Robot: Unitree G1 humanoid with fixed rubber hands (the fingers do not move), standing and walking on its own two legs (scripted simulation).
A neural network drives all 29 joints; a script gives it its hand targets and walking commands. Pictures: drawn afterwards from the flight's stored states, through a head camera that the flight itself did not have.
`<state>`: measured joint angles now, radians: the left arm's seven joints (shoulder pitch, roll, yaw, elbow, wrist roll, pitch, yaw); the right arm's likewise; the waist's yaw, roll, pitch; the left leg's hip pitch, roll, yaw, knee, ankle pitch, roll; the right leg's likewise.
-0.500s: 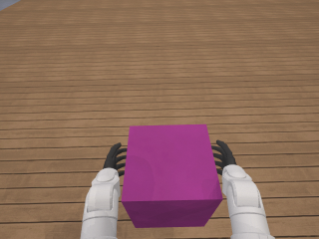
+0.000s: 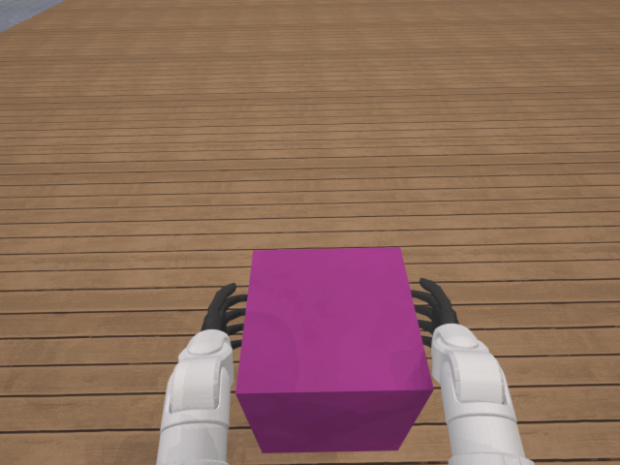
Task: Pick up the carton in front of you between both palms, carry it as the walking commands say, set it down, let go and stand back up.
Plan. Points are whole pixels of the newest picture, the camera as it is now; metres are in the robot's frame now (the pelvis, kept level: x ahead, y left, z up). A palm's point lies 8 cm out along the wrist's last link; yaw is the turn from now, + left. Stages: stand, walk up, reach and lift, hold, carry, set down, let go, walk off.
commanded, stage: carry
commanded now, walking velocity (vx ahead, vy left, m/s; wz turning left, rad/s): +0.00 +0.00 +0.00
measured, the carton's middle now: (328, 354) +0.31 +0.00 -0.03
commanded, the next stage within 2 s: hold in 0.28 s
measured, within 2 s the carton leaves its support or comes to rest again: neither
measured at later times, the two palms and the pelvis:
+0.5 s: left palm (231, 351) +0.27 +0.13 +0.04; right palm (469, 357) +0.26 -0.17 +0.05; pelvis -0.02 +0.00 +0.01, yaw -4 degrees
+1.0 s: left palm (251, 335) +0.33 +0.11 -0.02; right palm (458, 362) +0.28 -0.18 -0.01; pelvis -0.05 +0.04 -0.01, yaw -10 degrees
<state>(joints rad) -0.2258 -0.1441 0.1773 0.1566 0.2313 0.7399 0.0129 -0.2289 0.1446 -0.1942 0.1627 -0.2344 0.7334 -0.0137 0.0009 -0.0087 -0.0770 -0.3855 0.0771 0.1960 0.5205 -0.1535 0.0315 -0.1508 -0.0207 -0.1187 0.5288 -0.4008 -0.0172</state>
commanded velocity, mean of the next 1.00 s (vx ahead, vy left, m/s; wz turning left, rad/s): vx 0.00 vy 0.00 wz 0.00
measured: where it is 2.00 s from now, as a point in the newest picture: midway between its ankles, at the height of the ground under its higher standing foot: outside the picture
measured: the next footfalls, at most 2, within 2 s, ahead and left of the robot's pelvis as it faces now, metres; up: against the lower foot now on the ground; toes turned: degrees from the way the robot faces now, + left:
none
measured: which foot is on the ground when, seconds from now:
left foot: down 0.00-1.00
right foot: down 0.00-1.00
